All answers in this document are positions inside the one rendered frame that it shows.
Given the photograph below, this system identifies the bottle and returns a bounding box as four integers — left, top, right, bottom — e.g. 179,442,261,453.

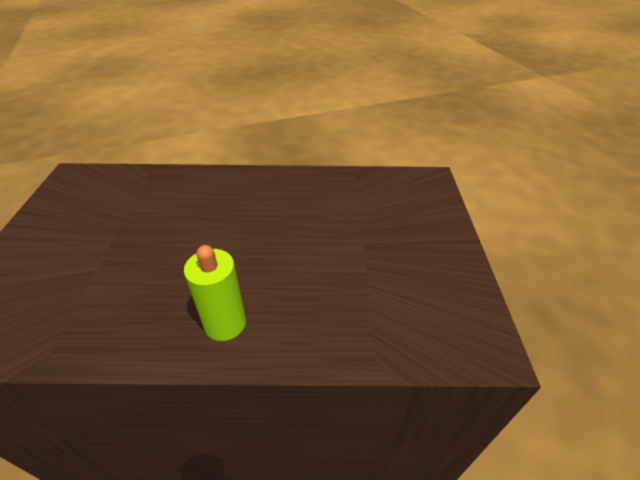
184,245,246,341

